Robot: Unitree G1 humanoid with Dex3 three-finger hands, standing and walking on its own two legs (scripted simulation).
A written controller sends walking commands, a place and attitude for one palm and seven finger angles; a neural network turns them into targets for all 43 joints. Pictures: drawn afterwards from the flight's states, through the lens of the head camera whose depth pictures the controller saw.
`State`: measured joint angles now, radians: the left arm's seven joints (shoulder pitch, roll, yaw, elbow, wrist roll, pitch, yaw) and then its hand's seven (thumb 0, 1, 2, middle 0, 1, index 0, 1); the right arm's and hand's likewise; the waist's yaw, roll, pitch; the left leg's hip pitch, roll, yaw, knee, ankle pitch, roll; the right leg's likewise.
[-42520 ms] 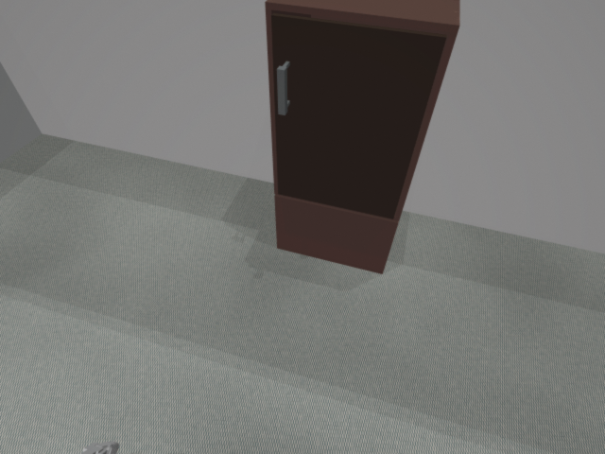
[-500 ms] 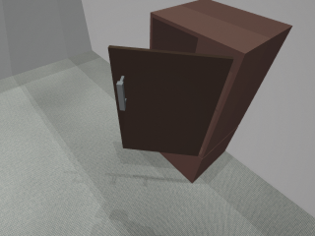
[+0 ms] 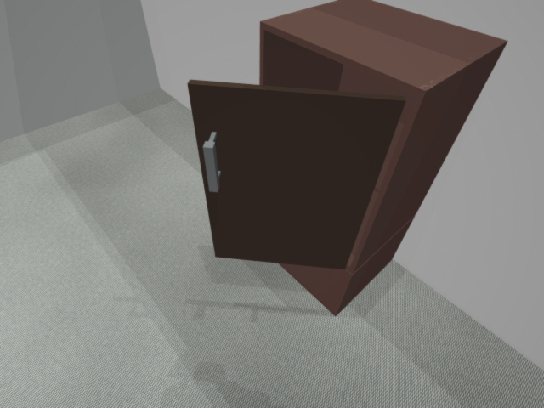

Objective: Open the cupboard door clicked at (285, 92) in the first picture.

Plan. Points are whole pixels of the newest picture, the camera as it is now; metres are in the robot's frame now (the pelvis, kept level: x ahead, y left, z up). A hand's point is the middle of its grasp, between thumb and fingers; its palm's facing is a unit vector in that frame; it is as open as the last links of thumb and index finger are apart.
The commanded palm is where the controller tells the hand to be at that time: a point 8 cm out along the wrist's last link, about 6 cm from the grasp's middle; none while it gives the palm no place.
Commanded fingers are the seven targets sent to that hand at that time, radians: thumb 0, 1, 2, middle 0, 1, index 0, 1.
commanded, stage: look again from close up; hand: left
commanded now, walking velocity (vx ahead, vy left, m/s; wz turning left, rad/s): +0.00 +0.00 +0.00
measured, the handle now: (214, 162) +0.61 +0.17 +0.00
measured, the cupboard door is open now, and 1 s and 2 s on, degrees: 42 42 42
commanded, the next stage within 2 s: raise the hand with hooked fingers in 0.32 s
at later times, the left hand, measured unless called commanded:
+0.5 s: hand out of the picture +0.04 +0.17 -0.15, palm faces +0.16 -0.96 -0.22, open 7.2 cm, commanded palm +0.11 +0.21 -0.07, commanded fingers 0.00 0.78 0.85 -0.21 -0.38 -0.21 -0.38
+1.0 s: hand (151, 382) +0.17 +0.19 -0.05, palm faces +0.13 -0.99 -0.05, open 9.5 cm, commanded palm +0.16 +0.24 -0.04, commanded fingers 0.00 0.20 0.60 -0.25 -0.75 -0.25 -0.75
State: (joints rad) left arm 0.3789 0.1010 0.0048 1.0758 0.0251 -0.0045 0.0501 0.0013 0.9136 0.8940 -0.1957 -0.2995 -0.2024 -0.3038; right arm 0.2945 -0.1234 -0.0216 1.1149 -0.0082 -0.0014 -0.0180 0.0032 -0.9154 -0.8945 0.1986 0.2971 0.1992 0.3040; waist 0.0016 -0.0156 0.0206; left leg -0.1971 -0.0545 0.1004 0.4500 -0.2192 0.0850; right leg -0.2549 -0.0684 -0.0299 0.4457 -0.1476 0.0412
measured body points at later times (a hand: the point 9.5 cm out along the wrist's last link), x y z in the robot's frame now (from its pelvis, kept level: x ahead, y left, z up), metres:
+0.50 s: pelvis +0.01 -0.01 +0.00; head +0.01 +0.00 +0.45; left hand +0.03 +0.22 -0.13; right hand +0.01 -0.23 -0.15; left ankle +0.02 +0.06 -0.74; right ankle +0.06 -0.15 -0.74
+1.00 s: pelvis +0.02 -0.04 -0.10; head +0.07 -0.01 +0.35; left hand +0.16 +0.24 -0.05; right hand +0.29 -0.25 -0.12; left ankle +0.02 +0.06 -0.74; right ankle +0.06 -0.15 -0.74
